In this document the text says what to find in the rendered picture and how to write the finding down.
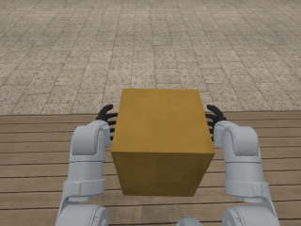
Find carton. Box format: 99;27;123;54
110;89;215;197

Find right robot hand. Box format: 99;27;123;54
205;105;227;142

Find right robot upper arm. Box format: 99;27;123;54
222;205;279;226

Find left robot upper arm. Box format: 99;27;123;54
56;204;109;226

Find left robot hand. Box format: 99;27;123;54
96;104;118;140

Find right robot forearm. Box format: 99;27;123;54
214;121;280;226

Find left robot forearm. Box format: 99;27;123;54
55;120;111;226

